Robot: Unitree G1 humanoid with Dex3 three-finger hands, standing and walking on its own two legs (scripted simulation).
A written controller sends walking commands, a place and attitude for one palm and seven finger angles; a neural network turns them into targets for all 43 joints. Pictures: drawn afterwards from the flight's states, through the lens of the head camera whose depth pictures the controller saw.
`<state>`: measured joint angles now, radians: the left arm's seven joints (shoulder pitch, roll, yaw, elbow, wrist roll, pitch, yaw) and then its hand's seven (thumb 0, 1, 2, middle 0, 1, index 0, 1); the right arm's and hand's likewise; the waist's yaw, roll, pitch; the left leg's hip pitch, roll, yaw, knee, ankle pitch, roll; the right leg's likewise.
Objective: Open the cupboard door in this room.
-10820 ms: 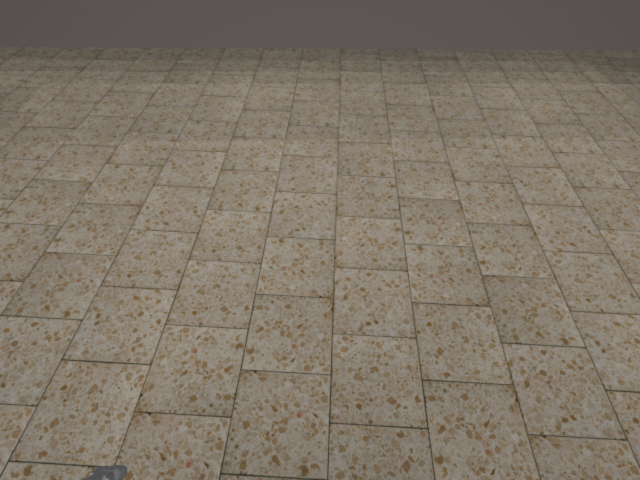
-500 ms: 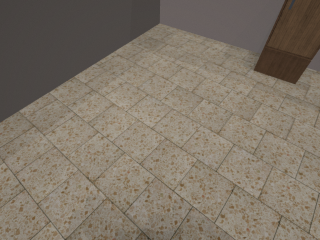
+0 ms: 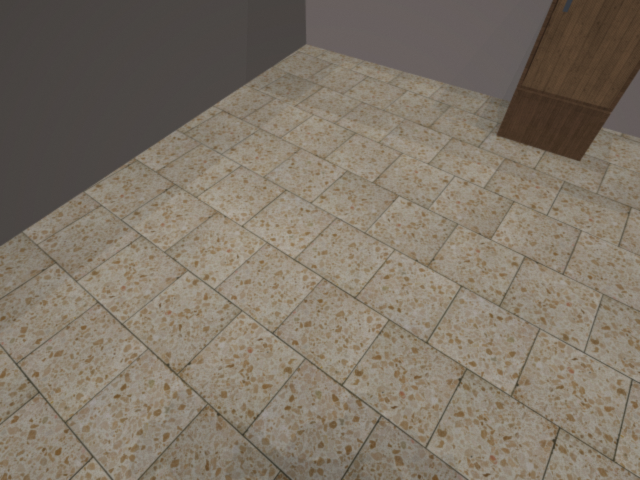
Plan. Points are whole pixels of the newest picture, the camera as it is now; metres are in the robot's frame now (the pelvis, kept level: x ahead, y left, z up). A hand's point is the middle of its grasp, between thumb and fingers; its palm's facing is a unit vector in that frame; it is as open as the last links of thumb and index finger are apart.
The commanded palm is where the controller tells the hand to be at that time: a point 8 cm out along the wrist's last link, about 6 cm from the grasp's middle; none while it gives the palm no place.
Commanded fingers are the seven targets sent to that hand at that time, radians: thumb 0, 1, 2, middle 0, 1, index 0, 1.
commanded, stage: stand and wait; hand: left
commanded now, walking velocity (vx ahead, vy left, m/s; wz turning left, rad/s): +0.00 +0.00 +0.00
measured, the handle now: out of the picture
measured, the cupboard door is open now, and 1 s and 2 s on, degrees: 0 0 0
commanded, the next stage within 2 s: turn or walk to find it in 0.30 s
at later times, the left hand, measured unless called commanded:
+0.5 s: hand out of the picture +0.06 +0.25 -0.16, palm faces +0.01 -0.94 -0.34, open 7.3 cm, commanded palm none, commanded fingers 0.00 0.90 0.90 -0.20 -0.30 -0.20 -0.30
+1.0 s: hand out of the picture +0.01 +0.24 -0.18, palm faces +0.07 -0.96 -0.28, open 7.3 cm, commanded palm none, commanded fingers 0.00 0.90 0.90 -0.20 -0.30 -0.20 -0.30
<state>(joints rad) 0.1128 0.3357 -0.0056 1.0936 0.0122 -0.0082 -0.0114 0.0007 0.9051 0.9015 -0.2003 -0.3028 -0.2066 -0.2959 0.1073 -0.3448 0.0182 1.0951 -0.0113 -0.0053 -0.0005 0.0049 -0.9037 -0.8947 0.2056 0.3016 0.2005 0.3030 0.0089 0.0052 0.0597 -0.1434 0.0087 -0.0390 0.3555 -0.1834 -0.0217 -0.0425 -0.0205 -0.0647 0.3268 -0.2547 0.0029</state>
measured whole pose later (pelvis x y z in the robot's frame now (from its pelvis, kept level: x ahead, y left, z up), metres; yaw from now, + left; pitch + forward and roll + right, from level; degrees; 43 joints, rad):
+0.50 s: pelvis +0.00 +0.00 +0.00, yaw +1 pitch -2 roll +0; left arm 0.12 0.33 0.01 1.08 0.01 0.01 0.00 0.00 0.91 0.90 -0.20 -0.30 -0.21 -0.30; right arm 0.11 -0.34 0.00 1.08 -0.01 0.01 -0.01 0.00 -0.90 -0.89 0.20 0.30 0.20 0.30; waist 0.01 0.01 0.07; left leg -0.18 0.00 -0.06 0.42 -0.21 -0.02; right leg -0.07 -0.03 -0.09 0.39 -0.29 0.00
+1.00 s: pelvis -0.03 +0.01 -0.02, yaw +5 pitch -2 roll -1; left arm 0.16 0.28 0.01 1.04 0.02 0.04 0.01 0.00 0.91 0.90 -0.20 -0.30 -0.21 -0.30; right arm 0.18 -0.28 -0.01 1.04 -0.02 0.05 0.01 0.00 -0.91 -0.90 0.20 0.30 0.20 0.30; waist 0.01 0.01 0.08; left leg -0.32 -0.02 -0.11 0.59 -0.25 -0.01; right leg -0.17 -0.04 -0.14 0.53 -0.33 0.01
